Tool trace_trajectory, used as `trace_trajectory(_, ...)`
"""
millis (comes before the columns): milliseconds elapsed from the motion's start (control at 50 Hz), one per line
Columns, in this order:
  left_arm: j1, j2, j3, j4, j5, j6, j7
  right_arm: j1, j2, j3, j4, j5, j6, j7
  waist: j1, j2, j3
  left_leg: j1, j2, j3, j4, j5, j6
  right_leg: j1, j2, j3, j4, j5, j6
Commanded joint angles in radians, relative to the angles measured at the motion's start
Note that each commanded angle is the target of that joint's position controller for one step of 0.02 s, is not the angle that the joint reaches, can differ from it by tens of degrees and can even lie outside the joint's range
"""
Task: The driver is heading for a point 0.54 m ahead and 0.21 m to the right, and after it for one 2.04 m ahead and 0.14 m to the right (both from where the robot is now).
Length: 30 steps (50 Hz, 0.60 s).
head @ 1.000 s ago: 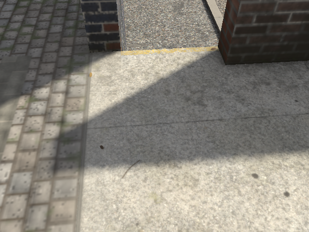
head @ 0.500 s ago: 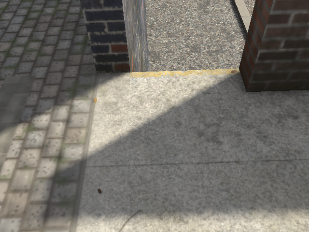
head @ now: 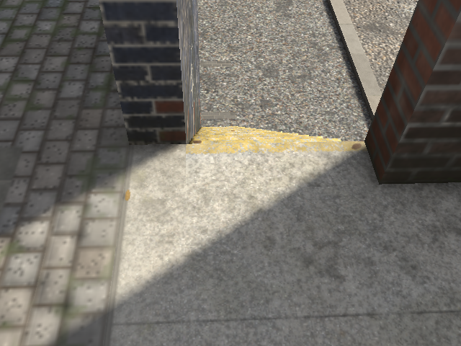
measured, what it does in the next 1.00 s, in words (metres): walks ahead, turning right: right foot, then left foot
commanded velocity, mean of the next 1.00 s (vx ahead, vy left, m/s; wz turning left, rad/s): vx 0.40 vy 0.00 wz -0.40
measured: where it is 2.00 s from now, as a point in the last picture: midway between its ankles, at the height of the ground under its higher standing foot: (271, 305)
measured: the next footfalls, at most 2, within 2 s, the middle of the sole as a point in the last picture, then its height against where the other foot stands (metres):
right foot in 0.44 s outside the picture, level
left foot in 0.90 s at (251, 279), level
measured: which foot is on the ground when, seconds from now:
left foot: down 0.00-0.44, up 0.46-0.88, down 0.90-1.00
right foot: up 0.00-0.42, down 0.44-0.90, up 0.92-1.00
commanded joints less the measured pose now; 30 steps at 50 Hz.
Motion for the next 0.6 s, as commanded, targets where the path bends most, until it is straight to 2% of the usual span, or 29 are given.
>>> trace_trajectory(20, 0.059, 0.048, 0.022, -0.041, 0.004, 0.01, 0.009, 0.016, -0.087, -0.013, -0.028, -0.006, -0.017, -0.001, 0.028, 0.107, -0.054, 0.128, 0.26, -0.283, -0.283, 0.094, 0.162, -0.131, -0.092, 0.041, -0.035, 0.087, 0.002)
trace_trajectory(80, -0.042, 0.058, 0.028, -0.078, 0.016, 0.021, 0.013, 0.072, -0.129, -0.022, -0.005, -0.004, -0.016, -0.02, 0.015, 0.079, -0.007, 0.144, 0.261, -0.233, -0.314, 0.178, 0.171, -0.237, -0.102, 0.034, -0.166, 0.206, 0.033)
trace_trajectory(140, -0.114, 0.044, 0.026, -0.097, 0.011, 0.02, 0.003, 0.104, -0.134, -0.021, 0.008, -0.006, -0.008, -0.037, -0.005, 0.085, 0.002, 0.194, 0.246, -0.149, -0.323, 0.206, 0.137, -0.28, -0.091, 0.029, -0.314, 0.362, 0.04)
trace_trajectory(200, -0.205, 0.029, 0.017, -0.124, 0.004, 0.017, -0.011, 0.138, -0.138, -0.019, 0.023, -0.005, -0.009, -0.044, -0.038, 0.086, 0.025, 0.22, 0.236, -0.074, -0.337, 0.201, 0.108, -0.254, -0.059, 0.006, -0.45, 0.462, 0.027)
trace_trajectory(280, -0.303, 0.02, 0.006, -0.172, -0.001, 0.017, -0.033, 0.19, -0.141, -0.022, 0.053, -0.002, 0.003, -0.048, -0.074, 0.073, 0.066, 0.362, 0.279, -0.016, -0.311, 0.244, 0.098, -0.305, -0.031, -0.003, -0.546, 0.432, 0.006)
trace_trajectory(320, -0.339, 0.019, 0.003, -0.201, -0.001, 0.014, -0.049, 0.197, -0.146, -0.025, 0.059, 0.001, 0.016, -0.051, -0.078, 0.073, 0.075, 0.433, 0.306, 0.005, -0.267, 0.309, 0.091, -0.323, -0.021, -0.024, -0.573, 0.367, -0.009)
trace_trajectory(340, -0.343, 0.022, 0.003, -0.213, -0.001, 0.013, -0.057, 0.189, -0.153, -0.028, 0.057, 0.003, 0.023, -0.054, -0.07, 0.08, 0.073, 0.454, 0.315, 0.017, -0.235, 0.378, 0.083, -0.31, -0.012, -0.042, -0.582, 0.322, -0.02)
trace_trajectory(380, -0.299, 0.051, 0.016, -0.224, 0.001, 0.014, -0.068, 0.15, -0.183, -0.036, 0.038, 0.007, 0.034, -0.062, -0.028, 0.117, 0.023, 0.466, 0.316, 0.054, -0.115, 0.706, 0.06, -0.186, 0.042, -0.108, -0.581, 0.221, -0.051)
trace_trajectory(400, -0.223, 0.079, 0.031, -0.214, 0.003, 0.016, -0.07, 0.136, -0.197, -0.04, 0.029, 0.007, 0.042, -0.067, 0.017, 0.138, -0.032, 0.458, 0.309, 0.073, 0.003, 0.875, 0.047, -0.07, 0.083, -0.139, -0.576, 0.182, -0.071)
trace_trajectory(420, -0.071, 0.124, 0.058, -0.178, 0.001, 0.018, -0.067, 0.114, -0.2, -0.039, 0.017, 0.008, 0.05, -0.072, 0.098, 0.125, -0.111, 0.399, 0.275, 0.103, 0.201, 0.918, 0.019, 0.135, 0.126, -0.149, -0.63, 0.222, -0.103)
trace_trajectory(440, 0.1, 0.21, 0.093, -0.146, 0.005, 0.024, -0.051, 0.114, -0.19, -0.031, -0.009, 0.001, 0.044, -0.075, 0.166, 0.041, -0.212, 0.163, 0.233, 0.11, 0.497, 0.674, -0.02, 0.45, 0.023, 0.046, -0.657, 0.239, -0.164)
trace_trajectory(460, 0.142, 0.299, 0.108, -0.142, -0.002, 0.024, -0.043, 0.214, -0.035, 0.019, -0.047, -0.025, 0.011, -0.049, 0.073, -0.215, -0.324, -0.305, 0.015, 0.047, 0.875, -0.234, -0.085, 0.826, -0.239, 0.6, -0.73, 0.111, -0.356)
trace_trajectory(480, 0.172, 0.223, 0.083, -0.147, 0.005, 0.021, -0.039, 0.138, -0.103, 0.006, -0.054, 0.008, -0.037, -0.032, 0.12, -0.141, -0.406, -0.436, -0.002, -0.158, 0.999, -0.405, -0.063, 0.893, -0.279, 0.79, -0.861, 0.066, -0.366)
trace_trajectory(500, 0.127, 0.173, 0.07, -0.153, 0.012, 0.017, -0.034, 0.041, -0.151, -0.008, -0.091, 0.042, -0.062, -0.024, 0.128, -0.109, -0.274, -0.517, 0.056, -0.176, 0.991, -0.328, -0.035, 0.807, -0.241, 0.635, -0.869, 0.131, -0.31)
trace_trajectory(520, 0.049, 0.142, 0.061, -0.175, 0.01, 0.013, -0.034, 0.0, -0.149, -0.006, -0.104, 0.038, -0.071, -0.027, 0.09, -0.01, -0.19, -0.484, 0.102, -0.167, 0.909, -0.243, -0.025, 0.65, -0.199, 0.504, -0.879, 0.218, -0.277)
trace_trajectory(540, -0.02, 0.112, 0.051, -0.195, 0.013, 0.012, -0.036, -0.015, -0.15, -0.015, -0.1, 0.016, -0.067, -0.035, 0.047, 0.05, -0.124, -0.419, 0.131, -0.157, 0.821, -0.203, -0.032, 0.491, -0.163, 0.416, -0.9, 0.318, -0.256)
trace_trajectory(560, -0.055, 0.092, 0.042, -0.211, 0.022, 0.011, -0.034, 0.002, -0.155, -0.024, -0.105, 0.007, -0.052, -0.039, 0.008, 0.037, -0.108, -0.34, 0.154, -0.163, 0.769, -0.183, -0.04, 0.391, -0.138, 0.367, -0.924, 0.376, -0.249)
trace_trajectory(600, -0.065, 0.108, 0.044, -0.221, 0.015, 0.011, -0.027, 0.022, -0.131, -0.027, -0.116, -0.004, -0.024, -0.043, -0.023, 0.019, -0.079, -0.291, 0.161, -0.149, 0.67, -0.172, -0.07, 0.285, -0.111, 0.32, -0.959, 0.411, -0.253)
